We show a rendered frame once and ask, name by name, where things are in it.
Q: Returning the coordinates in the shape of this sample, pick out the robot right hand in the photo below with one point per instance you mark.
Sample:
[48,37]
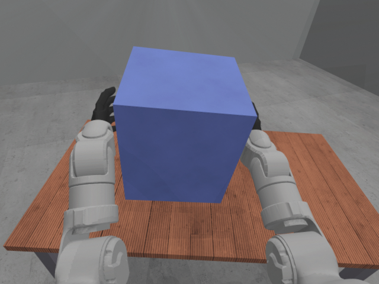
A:
[257,124]

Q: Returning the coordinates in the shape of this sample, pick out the left robot forearm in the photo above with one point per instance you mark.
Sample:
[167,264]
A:
[91,181]

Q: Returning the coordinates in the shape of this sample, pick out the carton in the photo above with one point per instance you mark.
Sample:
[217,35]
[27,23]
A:
[182,121]

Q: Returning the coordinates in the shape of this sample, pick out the robot left upper arm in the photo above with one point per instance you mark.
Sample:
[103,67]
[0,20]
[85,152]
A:
[99,260]

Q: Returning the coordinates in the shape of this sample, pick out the robot left hand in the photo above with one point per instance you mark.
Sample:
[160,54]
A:
[103,109]

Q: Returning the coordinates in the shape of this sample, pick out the right robot forearm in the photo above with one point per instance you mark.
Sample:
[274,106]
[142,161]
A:
[282,207]

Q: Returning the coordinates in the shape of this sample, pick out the robot right upper arm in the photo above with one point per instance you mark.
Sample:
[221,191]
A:
[302,258]

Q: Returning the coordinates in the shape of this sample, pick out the table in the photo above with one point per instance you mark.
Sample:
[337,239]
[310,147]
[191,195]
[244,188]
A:
[232,231]

